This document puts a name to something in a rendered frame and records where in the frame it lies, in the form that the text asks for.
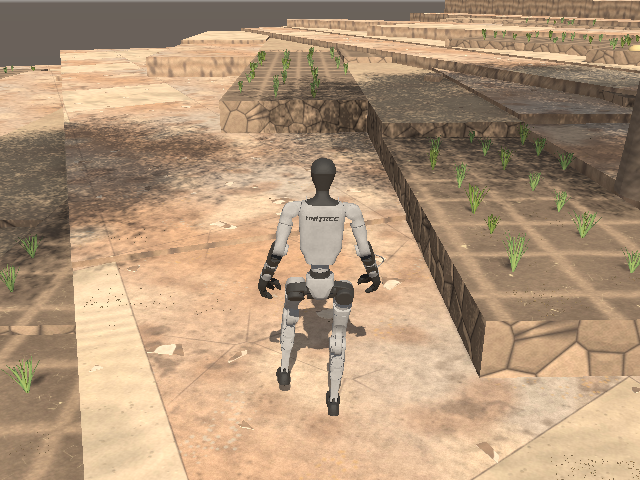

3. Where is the left robot upper arm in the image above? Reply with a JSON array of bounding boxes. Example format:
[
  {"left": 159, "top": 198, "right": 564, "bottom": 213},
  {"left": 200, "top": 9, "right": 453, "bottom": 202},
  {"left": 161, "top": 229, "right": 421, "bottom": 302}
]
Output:
[{"left": 272, "top": 201, "right": 302, "bottom": 257}]

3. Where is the right robot hand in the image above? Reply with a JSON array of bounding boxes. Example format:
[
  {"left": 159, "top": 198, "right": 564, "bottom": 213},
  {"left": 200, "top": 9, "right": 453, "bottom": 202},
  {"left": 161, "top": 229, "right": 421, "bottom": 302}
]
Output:
[{"left": 357, "top": 274, "right": 381, "bottom": 293}]

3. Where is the robot shin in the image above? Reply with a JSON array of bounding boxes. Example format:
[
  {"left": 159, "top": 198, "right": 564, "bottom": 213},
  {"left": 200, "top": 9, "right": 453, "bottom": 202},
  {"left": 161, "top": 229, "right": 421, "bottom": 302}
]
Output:
[
  {"left": 329, "top": 337, "right": 346, "bottom": 403},
  {"left": 280, "top": 308, "right": 295, "bottom": 373}
]

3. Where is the right robot shin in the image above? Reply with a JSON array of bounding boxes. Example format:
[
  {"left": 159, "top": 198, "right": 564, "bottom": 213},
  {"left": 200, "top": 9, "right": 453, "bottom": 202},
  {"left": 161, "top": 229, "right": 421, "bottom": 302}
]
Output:
[{"left": 329, "top": 337, "right": 346, "bottom": 403}]

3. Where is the left robot hand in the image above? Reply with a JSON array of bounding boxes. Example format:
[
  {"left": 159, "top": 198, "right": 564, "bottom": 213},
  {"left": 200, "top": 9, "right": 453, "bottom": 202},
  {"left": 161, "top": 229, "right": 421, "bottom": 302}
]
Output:
[{"left": 258, "top": 276, "right": 281, "bottom": 299}]

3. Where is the right robot forearm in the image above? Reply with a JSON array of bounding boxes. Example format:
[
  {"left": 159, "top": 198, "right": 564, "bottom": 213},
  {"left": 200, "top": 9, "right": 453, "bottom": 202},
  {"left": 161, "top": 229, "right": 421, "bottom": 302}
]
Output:
[{"left": 360, "top": 241, "right": 379, "bottom": 278}]

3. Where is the left robot shin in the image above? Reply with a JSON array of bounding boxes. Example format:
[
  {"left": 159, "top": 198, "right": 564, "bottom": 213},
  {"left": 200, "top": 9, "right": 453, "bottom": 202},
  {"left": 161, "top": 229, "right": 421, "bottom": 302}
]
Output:
[{"left": 280, "top": 308, "right": 295, "bottom": 373}]

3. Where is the right robot upper arm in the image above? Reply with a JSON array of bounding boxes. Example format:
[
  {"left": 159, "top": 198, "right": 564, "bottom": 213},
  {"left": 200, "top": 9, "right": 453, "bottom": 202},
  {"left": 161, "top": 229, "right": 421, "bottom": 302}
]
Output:
[{"left": 343, "top": 202, "right": 371, "bottom": 257}]

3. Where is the left robot forearm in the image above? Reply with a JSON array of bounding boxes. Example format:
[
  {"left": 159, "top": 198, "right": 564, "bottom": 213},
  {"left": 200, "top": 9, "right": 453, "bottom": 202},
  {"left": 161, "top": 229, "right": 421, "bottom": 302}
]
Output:
[{"left": 260, "top": 241, "right": 282, "bottom": 281}]

